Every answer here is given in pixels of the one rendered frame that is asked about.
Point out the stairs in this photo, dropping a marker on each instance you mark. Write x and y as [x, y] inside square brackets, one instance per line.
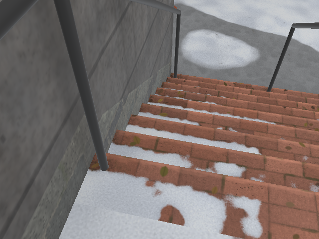
[228, 128]

